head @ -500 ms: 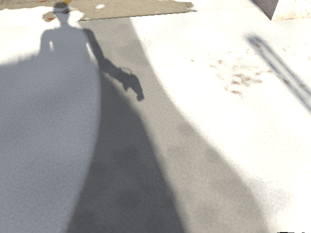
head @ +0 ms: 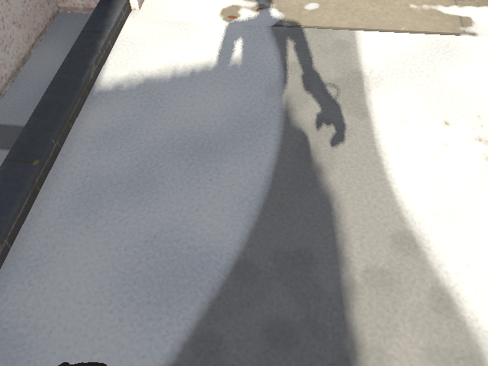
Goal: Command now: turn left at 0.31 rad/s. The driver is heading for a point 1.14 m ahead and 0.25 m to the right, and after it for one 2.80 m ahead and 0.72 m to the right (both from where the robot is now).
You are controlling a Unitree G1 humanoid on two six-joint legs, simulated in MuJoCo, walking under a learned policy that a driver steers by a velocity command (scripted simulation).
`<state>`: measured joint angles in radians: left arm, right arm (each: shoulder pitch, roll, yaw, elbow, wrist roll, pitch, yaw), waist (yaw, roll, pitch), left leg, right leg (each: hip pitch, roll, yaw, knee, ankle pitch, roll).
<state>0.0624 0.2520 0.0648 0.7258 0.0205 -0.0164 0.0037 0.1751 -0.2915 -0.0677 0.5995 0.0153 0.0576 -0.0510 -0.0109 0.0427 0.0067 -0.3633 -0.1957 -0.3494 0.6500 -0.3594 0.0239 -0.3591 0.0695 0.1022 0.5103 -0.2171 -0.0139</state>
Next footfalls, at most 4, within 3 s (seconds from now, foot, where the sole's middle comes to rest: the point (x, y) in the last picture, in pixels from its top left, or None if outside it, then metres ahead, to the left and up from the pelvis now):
0.38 left None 0.10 0.13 -0.77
0.80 right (301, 341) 0.52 -0.10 -0.77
1.26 left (312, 198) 1.00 -0.18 -0.77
1.62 right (400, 146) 1.22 -0.52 -0.77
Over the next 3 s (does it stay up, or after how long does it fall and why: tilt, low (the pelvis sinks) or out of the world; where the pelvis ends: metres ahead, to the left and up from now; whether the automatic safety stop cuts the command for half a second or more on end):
stays up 1.57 -0.46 0.00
